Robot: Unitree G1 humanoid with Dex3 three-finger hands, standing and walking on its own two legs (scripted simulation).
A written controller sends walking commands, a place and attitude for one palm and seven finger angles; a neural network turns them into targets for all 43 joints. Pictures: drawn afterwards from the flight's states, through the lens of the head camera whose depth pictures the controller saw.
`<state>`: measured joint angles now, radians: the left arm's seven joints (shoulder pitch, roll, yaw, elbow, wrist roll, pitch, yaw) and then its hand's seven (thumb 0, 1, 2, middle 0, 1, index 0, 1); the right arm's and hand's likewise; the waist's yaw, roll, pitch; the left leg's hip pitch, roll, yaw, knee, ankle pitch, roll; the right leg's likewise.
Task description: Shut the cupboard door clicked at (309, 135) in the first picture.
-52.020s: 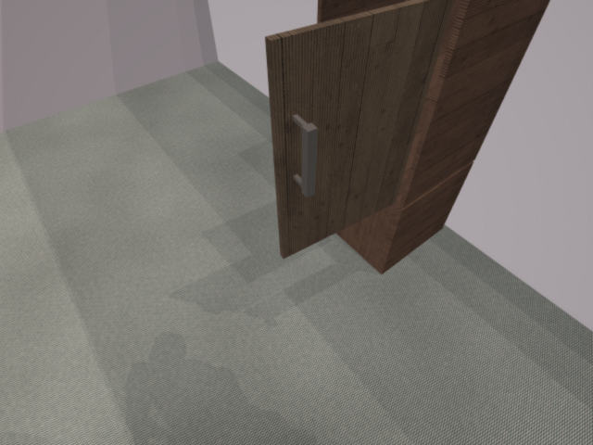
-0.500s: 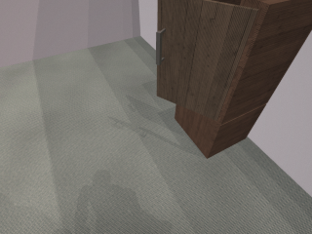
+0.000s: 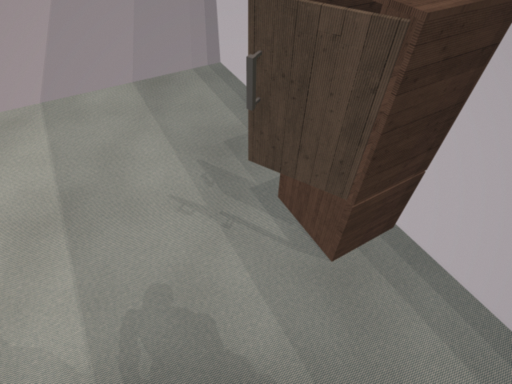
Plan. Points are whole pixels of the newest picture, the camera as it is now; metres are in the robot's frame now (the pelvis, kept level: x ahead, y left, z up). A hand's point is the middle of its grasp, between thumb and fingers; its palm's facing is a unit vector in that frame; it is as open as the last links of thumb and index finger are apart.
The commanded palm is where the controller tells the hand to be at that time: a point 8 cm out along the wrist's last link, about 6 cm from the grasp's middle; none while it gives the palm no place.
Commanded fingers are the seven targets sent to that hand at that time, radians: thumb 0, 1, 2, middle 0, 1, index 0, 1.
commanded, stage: look to check the result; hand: left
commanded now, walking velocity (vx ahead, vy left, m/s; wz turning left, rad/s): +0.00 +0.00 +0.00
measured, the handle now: (254, 81) +0.94 +0.05 +0.01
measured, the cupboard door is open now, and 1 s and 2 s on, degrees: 30 30 30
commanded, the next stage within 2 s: walk to a spot facing it in 0.60 s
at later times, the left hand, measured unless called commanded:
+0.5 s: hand out of the picture +0.02 +0.19 -0.17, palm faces +0.02 -0.97 -0.25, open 7.4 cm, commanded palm none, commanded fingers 0.00 0.90 0.90 -0.20 -0.30 -0.20 -0.30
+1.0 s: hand out of the picture +0.04 +0.19 -0.19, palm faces +0.14 -0.96 -0.23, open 7.4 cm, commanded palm none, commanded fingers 0.00 0.90 0.90 -0.20 -0.30 -0.20 -0.30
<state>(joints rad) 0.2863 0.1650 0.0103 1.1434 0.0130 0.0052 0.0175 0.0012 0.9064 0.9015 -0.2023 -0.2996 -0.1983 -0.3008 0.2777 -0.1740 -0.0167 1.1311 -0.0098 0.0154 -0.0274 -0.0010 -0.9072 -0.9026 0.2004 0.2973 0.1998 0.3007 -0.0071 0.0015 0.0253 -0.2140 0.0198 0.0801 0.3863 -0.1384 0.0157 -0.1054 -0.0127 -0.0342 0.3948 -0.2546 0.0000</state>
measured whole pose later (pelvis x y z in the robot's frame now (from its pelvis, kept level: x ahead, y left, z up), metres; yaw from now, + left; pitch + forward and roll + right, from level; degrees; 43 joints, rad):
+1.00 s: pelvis +0.03 -0.01 -0.01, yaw +7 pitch -2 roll -1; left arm 0.22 0.20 0.05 1.05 0.02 0.02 0.03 0.00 0.90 0.90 -0.20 -0.30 -0.20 -0.30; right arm 0.23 -0.20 -0.04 1.07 -0.01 0.07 -0.01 0.00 -0.91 -0.90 0.20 0.30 0.20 0.30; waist -0.02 0.01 0.08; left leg -0.34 0.03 0.04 0.74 -0.40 -0.02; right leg -0.10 -0.02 -0.15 0.51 -0.38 -0.02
